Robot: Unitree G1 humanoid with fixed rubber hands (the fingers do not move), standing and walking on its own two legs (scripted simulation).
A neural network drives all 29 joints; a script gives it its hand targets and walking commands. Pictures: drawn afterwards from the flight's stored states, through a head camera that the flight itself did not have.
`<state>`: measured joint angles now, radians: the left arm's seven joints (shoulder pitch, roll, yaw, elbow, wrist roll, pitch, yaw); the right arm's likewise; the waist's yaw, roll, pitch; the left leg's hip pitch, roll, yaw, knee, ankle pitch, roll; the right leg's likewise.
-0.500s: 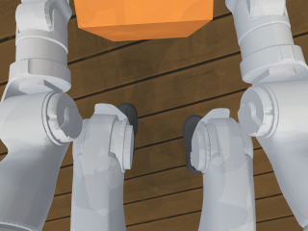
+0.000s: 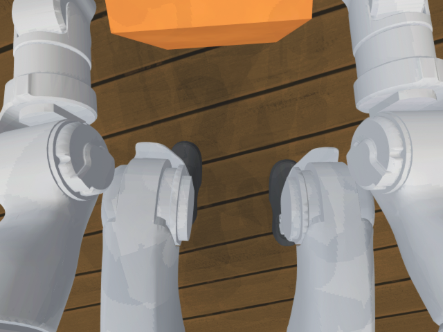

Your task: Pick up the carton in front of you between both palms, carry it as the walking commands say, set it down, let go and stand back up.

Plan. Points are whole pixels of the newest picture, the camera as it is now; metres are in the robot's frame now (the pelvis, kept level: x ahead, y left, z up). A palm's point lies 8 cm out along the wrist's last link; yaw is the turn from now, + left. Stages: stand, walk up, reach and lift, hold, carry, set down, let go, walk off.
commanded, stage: set down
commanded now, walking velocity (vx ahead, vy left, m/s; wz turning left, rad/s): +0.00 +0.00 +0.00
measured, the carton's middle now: out of the picture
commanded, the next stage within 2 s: let go in 1.30 s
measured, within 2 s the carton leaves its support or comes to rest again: neither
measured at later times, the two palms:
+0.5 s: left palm out of the picture +0.56 +0.24 -0.09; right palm out of the picture +0.60 -0.13 -0.09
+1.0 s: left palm out of the picture +0.56 +0.24 +0.06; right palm out of the picture +0.60 -0.15 +0.06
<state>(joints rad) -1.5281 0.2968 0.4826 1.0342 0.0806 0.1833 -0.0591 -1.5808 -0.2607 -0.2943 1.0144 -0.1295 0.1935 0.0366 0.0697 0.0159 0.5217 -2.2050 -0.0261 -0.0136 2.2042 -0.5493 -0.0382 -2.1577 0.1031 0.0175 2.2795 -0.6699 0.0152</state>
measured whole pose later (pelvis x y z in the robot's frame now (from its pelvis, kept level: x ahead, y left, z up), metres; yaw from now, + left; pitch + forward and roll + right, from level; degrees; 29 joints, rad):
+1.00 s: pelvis +0.02 +0.01 +0.16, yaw -1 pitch +48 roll +0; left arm -1.30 0.31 0.32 0.84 -0.08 0.23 0.08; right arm -1.40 -0.38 -0.18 0.94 0.07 0.24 -0.05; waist 0.08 -0.02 0.04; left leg -2.01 -0.03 -0.03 1.60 -0.43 -0.02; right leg -1.96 0.08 0.03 1.64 -0.53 0.02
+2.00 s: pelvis +0.11 +0.01 +0.38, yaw +1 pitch +23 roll +0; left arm -0.12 0.19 0.13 0.54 0.01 0.02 -0.08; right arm -0.19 -0.18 -0.14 0.59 -0.04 0.02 0.01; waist 0.04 0.01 -0.06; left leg -0.80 -0.03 -0.04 0.64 -0.24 0.00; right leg -0.75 0.03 0.06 0.66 -0.31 0.01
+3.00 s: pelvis +0.14 +0.01 +0.41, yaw +0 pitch +0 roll +0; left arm 0.21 0.34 0.05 0.65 0.04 0.04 0.01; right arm 0.19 -0.33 -0.05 0.71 -0.04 0.01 -0.01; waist 0.00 -0.03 0.01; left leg -0.23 -0.03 -0.04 0.53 -0.30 0.01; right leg -0.16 0.03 0.07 0.50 -0.34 0.00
